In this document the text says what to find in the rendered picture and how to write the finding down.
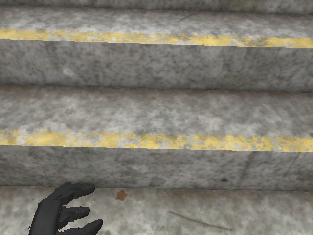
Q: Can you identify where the left robot hand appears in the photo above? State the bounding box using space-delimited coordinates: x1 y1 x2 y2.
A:
28 181 104 235

